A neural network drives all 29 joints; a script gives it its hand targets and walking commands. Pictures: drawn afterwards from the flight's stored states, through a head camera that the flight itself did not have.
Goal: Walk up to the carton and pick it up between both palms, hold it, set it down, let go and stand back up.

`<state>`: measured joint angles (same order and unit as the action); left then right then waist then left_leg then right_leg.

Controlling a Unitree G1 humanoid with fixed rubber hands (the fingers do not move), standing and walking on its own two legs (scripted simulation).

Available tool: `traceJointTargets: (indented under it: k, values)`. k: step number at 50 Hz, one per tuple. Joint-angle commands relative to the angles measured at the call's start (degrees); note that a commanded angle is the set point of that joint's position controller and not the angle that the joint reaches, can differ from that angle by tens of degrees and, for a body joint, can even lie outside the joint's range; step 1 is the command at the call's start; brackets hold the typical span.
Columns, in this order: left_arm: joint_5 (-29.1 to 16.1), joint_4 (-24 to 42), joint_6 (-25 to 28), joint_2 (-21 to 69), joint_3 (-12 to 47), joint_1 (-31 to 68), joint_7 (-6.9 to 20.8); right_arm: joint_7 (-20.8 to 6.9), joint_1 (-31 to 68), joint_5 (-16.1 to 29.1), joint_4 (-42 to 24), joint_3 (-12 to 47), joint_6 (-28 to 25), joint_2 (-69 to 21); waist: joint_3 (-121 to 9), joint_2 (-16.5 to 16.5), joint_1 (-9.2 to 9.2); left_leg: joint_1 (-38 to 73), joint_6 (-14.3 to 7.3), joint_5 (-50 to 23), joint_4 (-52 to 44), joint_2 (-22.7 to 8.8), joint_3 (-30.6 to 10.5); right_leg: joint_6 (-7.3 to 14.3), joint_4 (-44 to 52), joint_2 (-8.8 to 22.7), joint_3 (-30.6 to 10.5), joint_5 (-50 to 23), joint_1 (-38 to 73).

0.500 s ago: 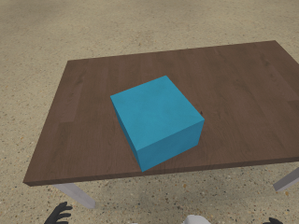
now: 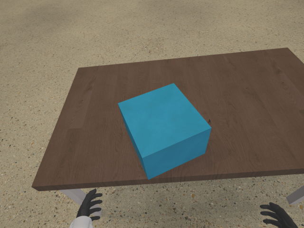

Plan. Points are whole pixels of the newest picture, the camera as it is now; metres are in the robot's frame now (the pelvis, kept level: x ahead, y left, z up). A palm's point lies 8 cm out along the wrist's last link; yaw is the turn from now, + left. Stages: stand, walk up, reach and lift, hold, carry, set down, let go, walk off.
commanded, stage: reach and lift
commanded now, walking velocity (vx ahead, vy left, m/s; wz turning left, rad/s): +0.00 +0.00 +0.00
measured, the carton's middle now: (161, 128) +0.47 +0.01 -0.07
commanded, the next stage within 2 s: none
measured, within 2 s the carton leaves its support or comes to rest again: neither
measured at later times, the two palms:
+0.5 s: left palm (104, 212) +0.18 +0.17 -0.05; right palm out of the picture +0.13 -0.31 -0.07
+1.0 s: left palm (115, 205) +0.19 +0.13 -0.03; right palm (299, 219) +0.16 -0.32 -0.06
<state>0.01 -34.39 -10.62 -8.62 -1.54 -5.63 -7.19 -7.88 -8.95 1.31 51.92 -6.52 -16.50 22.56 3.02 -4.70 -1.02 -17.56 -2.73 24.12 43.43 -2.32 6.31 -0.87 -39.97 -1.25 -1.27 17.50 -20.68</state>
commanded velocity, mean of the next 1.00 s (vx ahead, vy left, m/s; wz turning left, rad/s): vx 0.00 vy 0.00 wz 0.00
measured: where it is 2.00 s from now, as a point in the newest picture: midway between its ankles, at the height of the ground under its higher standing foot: outside the picture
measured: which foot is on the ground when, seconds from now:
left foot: down 0.00-1.00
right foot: down 0.00-1.00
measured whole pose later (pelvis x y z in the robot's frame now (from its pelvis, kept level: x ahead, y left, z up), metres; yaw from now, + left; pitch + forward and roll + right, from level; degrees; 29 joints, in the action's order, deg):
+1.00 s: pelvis -0.01 -0.03 +0.00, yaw +0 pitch -2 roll +1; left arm 0.0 -32.6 7.9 2.5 2.3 -5.7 -16.7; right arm -18.0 -8.3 18.6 49.7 7.2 -27.0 31.1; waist 0.8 -4.7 1.1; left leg -16.5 -1.1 21.7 40.6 -2.3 6.3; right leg 1.2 -41.2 -1.5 -1.3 17.3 -21.6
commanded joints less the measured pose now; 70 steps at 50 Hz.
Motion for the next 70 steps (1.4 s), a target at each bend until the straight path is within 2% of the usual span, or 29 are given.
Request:
traceJointTargets:
  k: [1, 2, 3, 9, 12, 13, 16, 19, 24, 32, 33, 37, 43, 44, 46, 51, 56, 59, 60, 70]
  values:
    - [0.8, 15.6, 5.8, -5.6, -1.1, 4.9, -2.6, -2.7, 8.0, 3.2, -4.9, -2.5, -4.6, 14.0, -12.4, 7.1, 1.42, 12.9, 3.6, -23.3, -15.4, -4.2, -11.4, 5.7, 11.5, -2.6, 4.0, -12.0, -3.5]
    - [0.8, 15.7, 6.4, -4.9, -1.0, 4.5, -2.9, -3.2, 8.2, 3.6, -5.0, -2.0, -4.9, 14.1, -12.3, 7.2, 2.13, 12.8, 3.5, -22.2, -16.0, -4.3, -11.5, 5.7, 11.6, -2.5, 3.9, -11.5, -4.3]
    - [0.7, 15.8, 6.8, -4.2, -0.3, 4.1, -3.1, -3.5, 8.4, 3.8, -5.2, -2.1, -5.0, 14.6, -12.5, 7.1, 1.83, 13.5, 3.8, -20.6, -16.5, -4.4, -11.9, 5.8, 11.6, -2.5, 3.9, -10.6, -4.4]
    - [0.9, 16.4, 9.9, 0.9, 2.5, 3.1, -4.7, -5.7, 9.4, 6.1, -5.4, -1.5, -6.4, 16.4, -11.8, 7.6, 3.61, 13.4, 4.2, -13.1, -19.7, -5.3, -14.5, 5.6, 11.6, -2.7, 3.6, -8.4, -5.2]
    - [1.4, 15.9, 10.8, 1.8, 3.2, 3.3, -5.3, -6.5, 10.3, 6.8, -5.9, -0.7, -6.4, 17.0, -10.4, 7.7, 3.95, 9.8, 3.4, -7.4, -21.3, -5.5, -14.6, 5.3, 10.5, -2.6, 3.2, -7.5, -3.4]
    - [1.8, 15.6, 10.9, 2.0, 3.0, 2.9, -5.5, -6.8, 10.0, 7.0, -5.7, -0.4, -6.4, 17.5, -10.3, 8.3, 3.51, 9.9, 3.2, -7.0, -21.1, -5.4, -14.6, 5.2, 10.4, -2.4, 2.9, -7.7, -3.4]
    - [2.3, 15.7, 11.8, 2.3, 2.9, 4.4, -6.1, -7.2, 11.1, 7.6, -6.6, 1.2, -6.6, 17.6, -9.5, 9.9, 4.10, 6.8, 2.3, -2.6, -21.5, -4.9, -14.0, 4.8, 9.6, -2.2, 2.3, -6.5, -2.3]
    - [2.4, 16.8, 12.9, 2.4, 2.6, 4.7, -7.0, -7.6, 11.5, 9.0, -7.8, 2.1, -7.3, 18.2, -9.7, 10.6, 4.88, 5.4, 1.9, -1.8, -20.7, -4.3, -13.1, 4.9, 9.0, -2.1, 1.8, -6.3, -1.6]
    - [1.3, 18.0, 14.7, 3.2, 3.0, 4.7, -7.7, -8.2, 11.6, 11.1, -10.4, 4.0, -8.8, 18.3, -9.2, 13.7, 5.38, 4.6, 1.4, -1.7, -18.6, -2.7, -11.4, 4.7, 9.5, -1.5, 1.0, -4.8, -3.1]
    - [-0.3, 18.6, 17.7, 5.4, 4.1, 4.9, -8.5, -9.5, 11.8, 13.9, -10.9, 6.2, -11.0, 19.6, -8.5, 13.9, 5.69, 3.2, 1.4, 0.0, -17.6, -2.4, -10.6, 4.7, 9.2, -1.4, 0.8, -2.6, -3.2]
    - [-0.5, 19.2, 18.3, 5.7, 4.3, 5.8, -8.6, -9.8, 12.8, 14.1, -11.5, 6.5, -11.4, 20.1, -8.6, 14.4, 6.16, 2.8, 1.5, 0.9, -17.5, -2.4, -10.8, 4.5, 9.0, -1.8, 0.9, -1.8, -3.1]
    - [-1.6, 20.0, 19.5, 7.0, 5.4, 6.1, -9.3, -10.6, 13.0, 15.0, -10.9, 7.0, -12.2, 20.9, -7.7, 13.7, 5.77, 1.3, 1.6, 3.6, -18.1, -2.8, -11.2, 4.5, 8.4, -1.9, 1.0, -0.1, -3.6]
    - [-3.0, 21.9, 21.3, 7.8, 6.0, 6.9, -10.3, -11.4, 14.9, 17.1, -11.5, 8.5, -13.9, 22.3, -8.1, 14.7, 6.58, -1.4, 1.7, 4.1, -17.0, -2.4, -10.2, 4.4, 8.2, -2.0, 0.4, 1.3, -2.9]
    - [-2.8, 21.3, 21.6, 7.7, 6.0, 7.3, -10.5, -11.4, 15.1, 17.4, -11.2, 8.8, -14.2, 22.4, -7.7, 14.8, 7.15, -1.8, 1.8, 4.0, -16.8, -2.2, -9.9, 4.4, 8.1, -2.0, 0.1, 1.7, -3.2]
    - [-3.5, 21.9, 22.2, 8.2, 6.2, 7.0, -10.6, -11.6, 15.7, 18.7, -12.2, 10.1, -14.9, 22.4, -8.3, 16.1, 7.55, -2.3, 1.7, 2.6, -16.0, -2.0, -9.5, 4.4, 8.3, -2.0, -0.3, 1.4, -2.8]
    - [-4.1, 23.7, 24.0, 9.4, 5.7, 5.4, -11.4, -12.1, 17.2, 21.4, -12.6, 11.6, -16.6, 22.8, -9.5, 16.9, 8.81, -2.7, 2.1, 0.1, -14.0, -1.1, -8.4, 4.6, 8.8, -1.5, -1.6, 2.8, -2.1]
    - [-4.5, 23.1, 24.6, 9.2, 5.2, 6.5, -11.2, -11.9, 18.9, 22.2, -13.1, 13.3, -17.0, 22.8, -9.3, 19.4, 8.88, -5.4, 2.1, -0.1, -12.7, -0.4, -7.5, 4.4, 9.8, -0.7, -3.5, 5.5, -0.5]
    - [-5.2, 23.9, 24.7, 8.9, 4.7, 6.9, -11.0, -11.7, 19.9, 22.5, -12.8, 13.2, -16.9, 23.0, -10.5, 20.2, 8.14, -5.9, 1.9, -1.6, -12.1, -0.1, -6.8, 4.1, 10.5, 0.1, -4.5, 4.5, 0.8]
    - [-4.9, 24.4, 24.8, 8.4, 4.2, 7.7, -11.0, -11.6, 20.6, 22.8, -12.8, 13.5, -16.8, 22.6, -10.7, 20.0, 8.75, -6.4, 2.0, -2.2, -12.0, 0.0, -6.4, 4.1, 10.6, 0.1, -4.8, 4.2, 1.6]
    - [-5.4, 27.0, 23.8, 9.0, 4.5, 10.1, -10.9, -11.3, 25.6, 23.2, -10.8, 12.2, -15.7, 22.8, -14.0, 18.5, 8.34, -6.1, 2.3, -5.9, -12.2, 0.0, -6.0, 4.4, 9.3, -0.5, -3.8, -2.2, 4.6]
